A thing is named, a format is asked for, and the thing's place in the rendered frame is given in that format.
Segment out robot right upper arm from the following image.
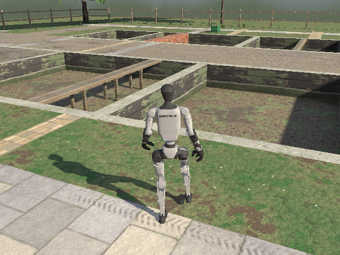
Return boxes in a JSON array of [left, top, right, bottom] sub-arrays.
[[179, 107, 194, 137]]

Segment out right robot hand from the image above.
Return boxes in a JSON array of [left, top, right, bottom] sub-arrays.
[[192, 149, 204, 162]]

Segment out left robot shin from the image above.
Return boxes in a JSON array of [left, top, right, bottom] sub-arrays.
[[156, 181, 165, 216]]

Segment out right robot shin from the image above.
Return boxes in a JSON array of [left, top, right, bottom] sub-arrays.
[[182, 165, 190, 196]]

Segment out robot shin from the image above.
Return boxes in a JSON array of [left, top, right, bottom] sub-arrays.
[[156, 181, 165, 216], [182, 165, 190, 196]]

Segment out left robot forearm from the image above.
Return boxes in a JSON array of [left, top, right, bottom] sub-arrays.
[[142, 128, 150, 144]]

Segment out right robot forearm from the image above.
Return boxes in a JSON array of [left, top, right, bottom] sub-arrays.
[[190, 128, 202, 151]]

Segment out left robot hand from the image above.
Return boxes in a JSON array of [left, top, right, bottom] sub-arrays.
[[142, 141, 154, 150]]

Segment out robot left upper arm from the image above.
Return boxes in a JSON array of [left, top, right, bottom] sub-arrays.
[[144, 107, 157, 136]]

